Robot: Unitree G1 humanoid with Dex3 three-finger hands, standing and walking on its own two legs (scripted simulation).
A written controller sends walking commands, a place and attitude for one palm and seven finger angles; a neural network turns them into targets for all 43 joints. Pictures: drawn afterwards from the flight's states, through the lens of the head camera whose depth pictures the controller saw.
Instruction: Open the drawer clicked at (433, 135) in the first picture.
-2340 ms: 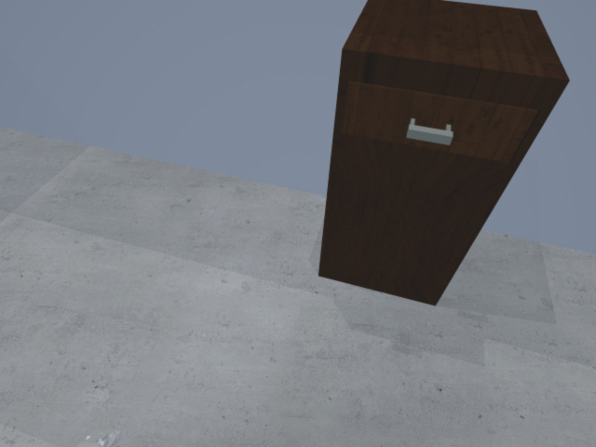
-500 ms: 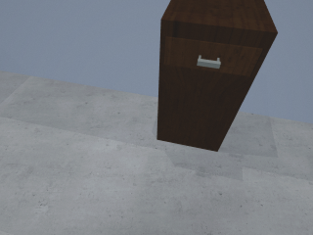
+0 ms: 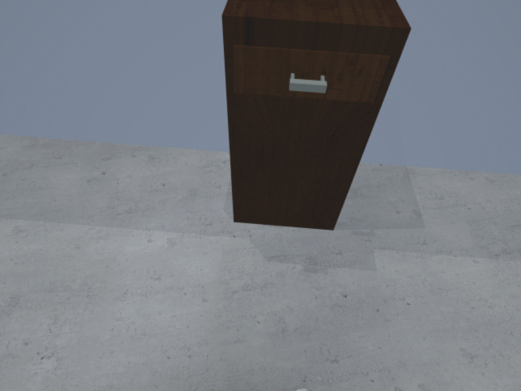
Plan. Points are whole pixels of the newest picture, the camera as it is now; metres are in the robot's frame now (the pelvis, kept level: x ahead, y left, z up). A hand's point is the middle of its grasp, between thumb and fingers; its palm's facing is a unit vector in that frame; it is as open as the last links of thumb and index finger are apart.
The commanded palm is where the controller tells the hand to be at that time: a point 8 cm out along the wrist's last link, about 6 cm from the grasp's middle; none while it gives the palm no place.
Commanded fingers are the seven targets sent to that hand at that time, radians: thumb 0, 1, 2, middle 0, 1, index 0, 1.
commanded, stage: take the last steps up to it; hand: left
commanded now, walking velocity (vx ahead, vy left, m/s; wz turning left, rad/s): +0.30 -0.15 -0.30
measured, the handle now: (307, 81) +0.88 -0.10 +0.00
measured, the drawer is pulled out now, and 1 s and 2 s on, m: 0.00 0.00 0.00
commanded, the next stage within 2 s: come to a stop and stand still in 0.96 s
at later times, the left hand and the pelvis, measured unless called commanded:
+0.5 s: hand (213, 379) +0.17 +0.09 -0.17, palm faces -0.09 -0.98 -0.18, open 7.3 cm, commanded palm none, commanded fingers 0.00 0.90 0.90 -0.20 -0.30 -0.20 -0.30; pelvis +0.11 -0.09 +0.00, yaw -8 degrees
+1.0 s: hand (245, 287) +0.35 +0.04 -0.17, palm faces -0.14 -0.98 -0.12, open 7.4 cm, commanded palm none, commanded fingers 0.00 0.90 0.90 -0.20 -0.30 -0.20 -0.30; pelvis +0.29 -0.13 +0.02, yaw -10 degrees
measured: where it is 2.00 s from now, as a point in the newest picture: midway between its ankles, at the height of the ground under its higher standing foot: outside the picture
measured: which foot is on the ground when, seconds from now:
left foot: down 0.00-0.34, up 0.36-0.66, down 0.68-1.00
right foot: up 0.00-0.32, down 0.34-0.70, up 0.72-1.00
